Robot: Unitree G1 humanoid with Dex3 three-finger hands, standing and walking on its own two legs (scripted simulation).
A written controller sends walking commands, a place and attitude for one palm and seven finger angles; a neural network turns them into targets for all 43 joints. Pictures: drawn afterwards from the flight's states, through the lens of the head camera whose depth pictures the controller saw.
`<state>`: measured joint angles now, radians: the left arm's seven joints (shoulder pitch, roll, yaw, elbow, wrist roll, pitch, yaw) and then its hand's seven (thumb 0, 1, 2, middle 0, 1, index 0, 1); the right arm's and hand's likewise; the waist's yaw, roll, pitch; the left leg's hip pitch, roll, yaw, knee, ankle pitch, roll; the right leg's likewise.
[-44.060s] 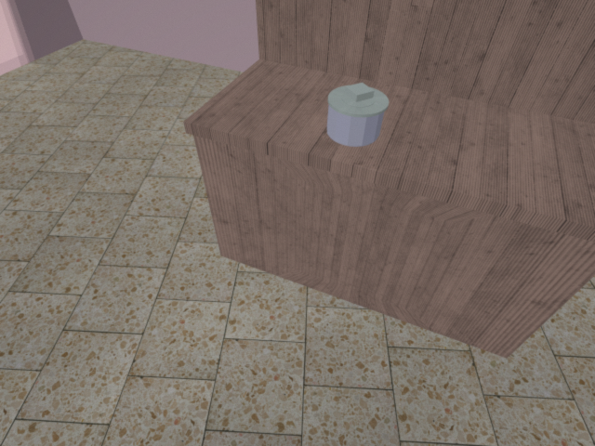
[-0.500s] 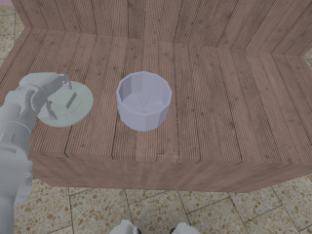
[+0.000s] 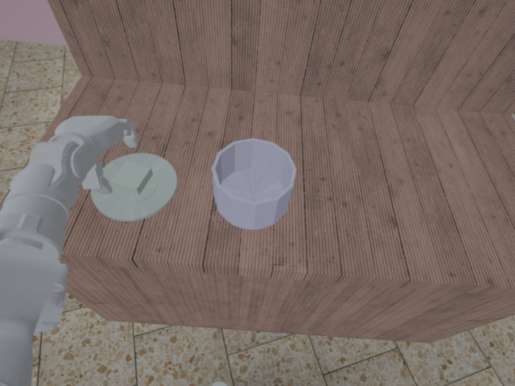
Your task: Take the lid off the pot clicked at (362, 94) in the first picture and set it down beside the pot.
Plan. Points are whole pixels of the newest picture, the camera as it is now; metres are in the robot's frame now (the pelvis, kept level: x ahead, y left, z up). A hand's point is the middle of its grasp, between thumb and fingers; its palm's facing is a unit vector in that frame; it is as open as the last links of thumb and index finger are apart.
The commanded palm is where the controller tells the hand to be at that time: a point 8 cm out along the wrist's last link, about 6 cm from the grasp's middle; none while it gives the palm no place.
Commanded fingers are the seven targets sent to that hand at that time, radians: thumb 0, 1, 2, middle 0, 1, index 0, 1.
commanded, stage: raise the empty hand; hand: left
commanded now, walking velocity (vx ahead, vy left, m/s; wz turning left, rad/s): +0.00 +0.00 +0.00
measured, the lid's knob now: (132, 177) +0.50 +0.24 -0.03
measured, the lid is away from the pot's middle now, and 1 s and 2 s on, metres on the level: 0.24 0.24 0.24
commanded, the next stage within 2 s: draw the hand back to the body in 0.66 s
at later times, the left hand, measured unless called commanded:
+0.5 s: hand (98, 136) +0.46 +0.24 +0.11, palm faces -0.34 -0.04 -0.94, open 11.0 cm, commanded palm +0.47 +0.24 +0.17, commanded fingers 0.00 -0.04 0.71 -0.37 -0.81 -0.37 -0.81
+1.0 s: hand (90, 143) +0.44 +0.25 +0.12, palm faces -0.37 -0.04 -0.93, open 11.0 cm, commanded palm +0.43 +0.24 +0.18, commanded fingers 0.00 -0.04 0.71 -0.37 -0.81 -0.37 -0.81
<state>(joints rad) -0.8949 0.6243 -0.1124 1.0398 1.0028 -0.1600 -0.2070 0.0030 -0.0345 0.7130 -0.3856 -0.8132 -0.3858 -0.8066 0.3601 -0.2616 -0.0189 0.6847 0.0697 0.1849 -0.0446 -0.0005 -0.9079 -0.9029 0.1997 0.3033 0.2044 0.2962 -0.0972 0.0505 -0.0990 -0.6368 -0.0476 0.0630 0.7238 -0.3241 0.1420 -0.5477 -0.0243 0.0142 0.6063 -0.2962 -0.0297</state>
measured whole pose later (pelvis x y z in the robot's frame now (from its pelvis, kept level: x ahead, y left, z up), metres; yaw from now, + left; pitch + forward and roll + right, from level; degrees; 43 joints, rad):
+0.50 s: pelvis +0.01 -0.02 +0.01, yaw +1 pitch +10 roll -3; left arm -0.92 0.65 -0.09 0.97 0.98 -0.15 -0.29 0.00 -0.03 0.71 -0.39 -0.81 -0.39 -0.81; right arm 0.35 -0.27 -0.01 0.67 0.07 0.17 -0.05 0.00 -0.91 -0.90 0.20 0.30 0.20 0.30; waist -0.10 0.05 -0.07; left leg -0.51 -0.06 0.05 0.61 -0.28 0.12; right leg -0.43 -0.03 0.01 0.51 -0.26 0.00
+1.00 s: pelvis +0.01 -0.04 +0.02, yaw +1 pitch +9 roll -2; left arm -0.81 0.72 -0.03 0.87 0.94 -0.21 -0.35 0.00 -0.03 0.71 -0.38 -0.81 -0.39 -0.81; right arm 0.29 -0.28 -0.01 0.64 0.08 0.21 -0.05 0.00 -0.91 -0.90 0.20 0.30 0.20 0.30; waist -0.08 0.04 -0.05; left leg -0.45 -0.04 0.04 0.55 -0.26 0.09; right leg -0.38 -0.02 0.00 0.47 -0.25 0.03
